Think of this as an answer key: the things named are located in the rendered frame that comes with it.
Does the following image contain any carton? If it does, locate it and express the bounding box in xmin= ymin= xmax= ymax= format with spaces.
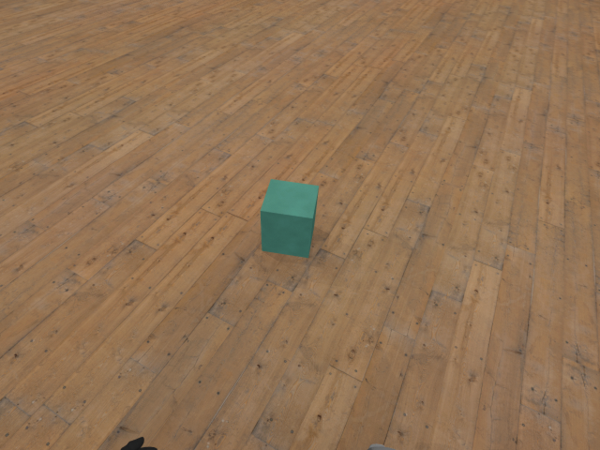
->
xmin=261 ymin=179 xmax=319 ymax=258

